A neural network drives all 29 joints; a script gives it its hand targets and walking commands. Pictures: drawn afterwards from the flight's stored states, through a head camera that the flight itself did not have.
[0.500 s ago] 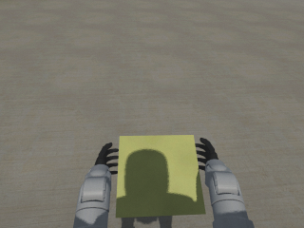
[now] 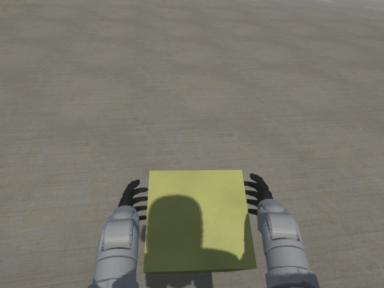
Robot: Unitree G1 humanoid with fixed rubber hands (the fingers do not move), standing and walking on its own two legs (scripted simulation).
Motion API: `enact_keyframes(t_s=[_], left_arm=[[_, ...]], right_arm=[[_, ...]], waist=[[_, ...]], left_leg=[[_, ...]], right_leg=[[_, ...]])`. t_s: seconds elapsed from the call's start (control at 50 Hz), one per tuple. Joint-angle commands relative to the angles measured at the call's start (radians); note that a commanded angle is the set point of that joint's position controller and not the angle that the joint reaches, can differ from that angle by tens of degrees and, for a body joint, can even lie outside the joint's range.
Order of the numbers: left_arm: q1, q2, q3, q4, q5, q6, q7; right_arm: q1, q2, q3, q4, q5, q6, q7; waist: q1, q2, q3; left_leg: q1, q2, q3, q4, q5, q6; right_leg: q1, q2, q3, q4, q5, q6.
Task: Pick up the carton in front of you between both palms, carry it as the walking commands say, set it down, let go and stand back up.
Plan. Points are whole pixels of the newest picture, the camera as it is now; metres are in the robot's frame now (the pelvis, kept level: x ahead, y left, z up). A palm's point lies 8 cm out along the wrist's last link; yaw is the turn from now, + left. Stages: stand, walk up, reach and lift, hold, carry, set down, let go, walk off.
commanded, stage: set down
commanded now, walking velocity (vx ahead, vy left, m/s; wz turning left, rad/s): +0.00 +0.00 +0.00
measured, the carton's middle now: (194, 226) +0.31 +0.00 -0.06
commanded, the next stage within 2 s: none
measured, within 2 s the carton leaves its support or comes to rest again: neither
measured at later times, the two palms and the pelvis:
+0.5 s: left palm (132, 230) +0.32 +0.16 -0.10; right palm (242, 218) +0.34 -0.13 -0.08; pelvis -0.02 -0.03 -0.03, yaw +1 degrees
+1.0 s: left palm (134, 243) +0.36 +0.18 -0.26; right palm (225, 236) +0.37 -0.11 -0.24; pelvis -0.06 -0.01 -0.18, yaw -2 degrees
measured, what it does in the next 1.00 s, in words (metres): lowers itself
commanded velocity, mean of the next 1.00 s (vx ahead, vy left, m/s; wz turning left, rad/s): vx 0.00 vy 0.00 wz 0.00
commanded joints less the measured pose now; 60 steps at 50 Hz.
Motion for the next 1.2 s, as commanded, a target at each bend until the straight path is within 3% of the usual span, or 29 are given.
enact_keyframes(t_s=[0.0, 0.1, 0.2, 0.34, 0.4, 0.48, 0.54, 0.6, 0.68, 0.76, 0.84, 0.98, 1.18], left_arm=[[-0.577, -0.980, -0.569, -0.070, -0.300, -0.067, -0.281], [-0.636, -0.951, -0.483, 0.021, -0.254, -0.087, -0.285], [-0.751, -0.865, -0.294, 0.207, -0.149, -0.163, -0.297], [-0.693, -0.664, -0.088, 0.341, 0.008, -0.340, -0.286], [-0.676, -0.642, -0.122, 0.337, 0.008, -0.439, -0.287], [-0.765, -0.699, -0.254, 0.306, -0.047, -0.556, -0.296], [-0.825, -0.729, -0.346, 0.262, -0.092, -0.612, -0.294], [-0.868, -0.731, -0.413, 0.214, -0.133, -0.625, -0.284], [-0.880, -0.739, -0.429, 0.232, -0.145, -0.588, -0.283], [-0.920, -0.747, -0.383, 0.321, -0.130, -0.532, -0.292], [-0.986, -0.761, -0.337, 0.388, -0.125, -0.490, -0.293], [-1.096, -0.767, -0.335, 0.407, -0.152, -0.487, -0.262], [-1.199, -0.703, -0.376, 0.384, -0.209, -0.522, -0.220]], right_arm=[[-0.485, 0.959, 0.518, -0.002, 0.256, -0.026, 0.274], [-0.568, 0.963, 0.470, 0.063, 0.226, -0.041, 0.269], [-0.677, 0.968, 0.319, 0.228, 0.133, -0.104, 0.234], [-0.596, 0.871, 0.116, 0.330, -0.007, -0.273, 0.136], [-0.568, 0.867, 0.142, 0.328, 0.006, -0.375, 0.117], [-0.643, 0.929, 0.293, 0.286, 0.076, -0.493, 0.094], [-0.704, 0.957, 0.418, 0.230, 0.135, -0.554, 0.074], [-0.758, 0.954, 0.513, 0.174, 0.178, -0.573, 0.058], [-0.812, 0.923, 0.533, 0.160, 0.180, -0.542, 0.060], [-0.867, 0.910, 0.472, 0.215, 0.154, -0.484, 0.082], [-0.948, 0.910, 0.400, 0.275, 0.142, -0.443, 0.104], [-1.063, 0.903, 0.357, 0.325, 0.166, -0.445, 0.106], [-1.146, 0.871, 0.368, 0.347, 0.220, -0.468, 0.065]], waist=[[-0.012, 0.076, -0.269], [0.010, 0.062, -0.217], [0.021, 0.030, -0.163], [0.035, 0.019, -0.227], [0.032, 0.026, -0.356], [0.030, 0.030, -0.630], [0.049, 0.049, -0.882], [0.072, 0.074, -1.080], [0.078, 0.075, -1.104], [0.068, 0.066, -0.993], [0.063, 0.067, -0.953], [0.066, 0.093, -1.065], [0.088, 0.125, -1.177]], left_leg=[[0.338, -0.009, -0.090, -0.041, 0.083, -0.053], [0.295, -0.016, -0.080, -0.032, -0.009, -0.040], [0.185, -0.032, -0.054, 0.033, -0.087, -0.015], [-0.068, -0.054, -0.017, 0.199, 0.116, 0.001], [-0.147, -0.065, -0.017, 0.279, 0.227, -0.001], [-0.198, -0.077, -0.026, 0.406, 0.361, -0.003], [-0.209, -0.074, -0.025, 0.514, 0.476, -0.006], [-0.219, -0.071, -0.022, 0.602, 0.531, -0.016], [-0.384, -0.073, -0.003, 0.661, 0.356, -0.035], [-0.584, -0.081, 0.011, 0.700, 0.077, -0.039], [-0.682, -0.081, 0.005, 0.750, -0.075, -0.041], [-0.746, -0.086, -0.010, 0.879, -0.073, -0.049], [-0.863, -0.085, 0.015, 1.048, -0.023, -0.060]], right_leg=[[-0.226, 0.102, -0.042, -0.086, 0.041, -0.053], [-0.263, 0.099, -0.048, -0.073, -0.022, -0.047], [-0.351, 0.093, -0.050, -0.028, -0.085, -0.039], [-0.484, 0.121, -0.050, 0.108, 0.082, -0.011], [-0.559, 0.136, -0.058, 0.186, 0.179, 0.009], [-0.660, 0.155, -0.067, 0.300, 0.283, 0.034], [-0.759, 0.161, -0.071, 0.399, 0.368, 0.046], [-0.863, 0.171, -0.079, 0.492, 0.355, 0.053], [-0.995, 0.186, -0.102, 0.577, 0.187, 0.051], [-1.147, 0.195, -0.127, 0.644, -0.054, 0.041], [-1.299, 0.207, -0.150, 0.719, -0.179, 0.031], [-1.496, 0.224, -0.169, 0.875, -0.182, 0.027], [-1.628, 0.240, -0.188, 1.057, -0.168, 0.035]])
